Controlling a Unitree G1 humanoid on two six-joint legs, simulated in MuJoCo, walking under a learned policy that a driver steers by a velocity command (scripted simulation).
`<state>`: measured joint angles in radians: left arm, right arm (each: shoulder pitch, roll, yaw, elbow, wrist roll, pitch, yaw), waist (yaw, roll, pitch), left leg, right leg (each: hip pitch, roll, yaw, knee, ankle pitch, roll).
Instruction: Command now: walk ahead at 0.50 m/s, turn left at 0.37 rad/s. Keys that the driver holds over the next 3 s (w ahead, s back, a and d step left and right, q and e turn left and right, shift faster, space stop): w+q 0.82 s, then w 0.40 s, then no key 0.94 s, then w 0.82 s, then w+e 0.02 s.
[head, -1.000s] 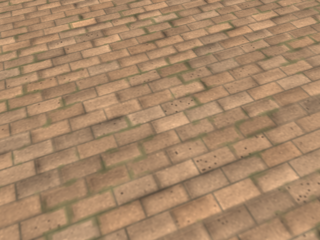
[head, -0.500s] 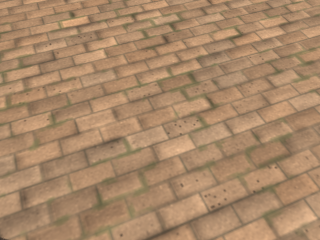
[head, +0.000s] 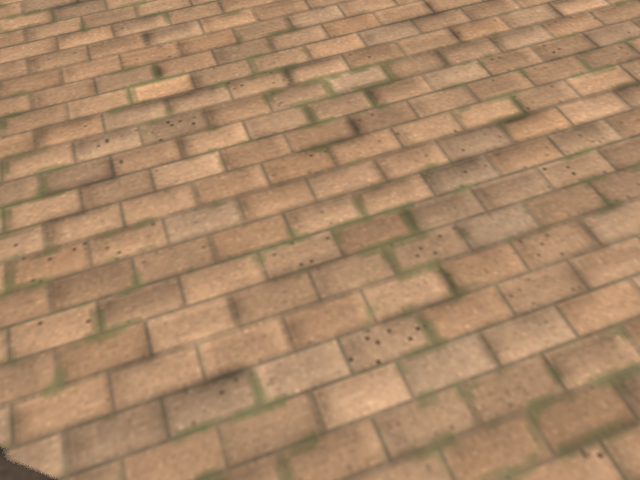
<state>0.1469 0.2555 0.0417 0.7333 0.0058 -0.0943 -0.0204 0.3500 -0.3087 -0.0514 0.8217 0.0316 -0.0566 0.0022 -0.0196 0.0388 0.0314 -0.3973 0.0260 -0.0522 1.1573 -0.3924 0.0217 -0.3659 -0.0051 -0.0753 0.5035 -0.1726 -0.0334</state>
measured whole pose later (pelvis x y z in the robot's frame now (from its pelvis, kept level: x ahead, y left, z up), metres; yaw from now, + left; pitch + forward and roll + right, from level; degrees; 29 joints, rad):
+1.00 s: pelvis +0.56 +0.12 +0.00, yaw +32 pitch +2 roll -1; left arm 0.15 0.27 0.06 0.75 0.00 -0.11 -0.03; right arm 0.34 -0.29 -0.06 0.73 0.02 -0.03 -0.02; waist -0.02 0.03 0.01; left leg -0.34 -0.06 -0.13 1.15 -0.44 0.03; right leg -0.37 0.05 0.00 0.51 -0.17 -0.03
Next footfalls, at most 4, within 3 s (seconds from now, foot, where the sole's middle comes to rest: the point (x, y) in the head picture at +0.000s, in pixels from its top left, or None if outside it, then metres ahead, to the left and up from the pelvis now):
0.40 left None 0.36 0.17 -0.77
0.88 right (303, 371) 0.70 0.09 -0.77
1.38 left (151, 343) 0.79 0.44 -0.77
1.70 right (245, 297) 0.91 0.23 -0.77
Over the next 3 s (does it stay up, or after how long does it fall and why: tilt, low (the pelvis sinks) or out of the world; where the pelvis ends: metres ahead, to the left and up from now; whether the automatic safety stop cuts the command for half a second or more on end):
stays up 1.06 0.53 0.00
